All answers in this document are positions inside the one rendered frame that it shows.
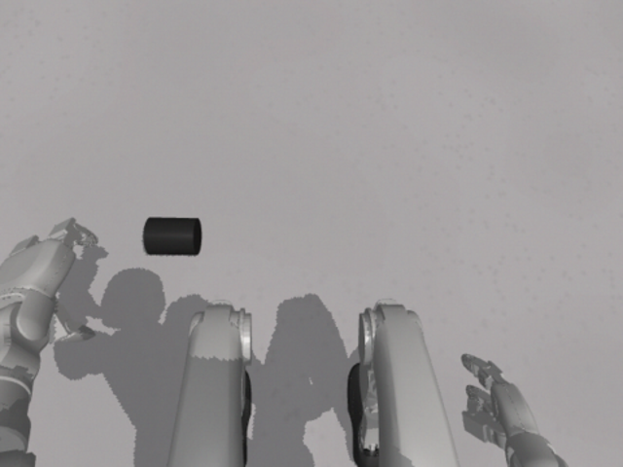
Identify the right robot arm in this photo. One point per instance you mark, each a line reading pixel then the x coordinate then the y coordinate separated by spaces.
pixel 531 450

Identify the can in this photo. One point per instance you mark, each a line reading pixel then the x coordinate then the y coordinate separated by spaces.
pixel 172 236

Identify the right robot foot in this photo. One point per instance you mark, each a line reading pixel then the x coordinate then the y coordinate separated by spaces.
pixel 362 457

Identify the right robot hand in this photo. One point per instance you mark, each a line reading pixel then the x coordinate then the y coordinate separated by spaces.
pixel 494 418

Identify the left robot hand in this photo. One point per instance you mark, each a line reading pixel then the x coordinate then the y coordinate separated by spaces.
pixel 42 266

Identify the left robot arm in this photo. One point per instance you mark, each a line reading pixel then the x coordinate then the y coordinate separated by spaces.
pixel 25 317

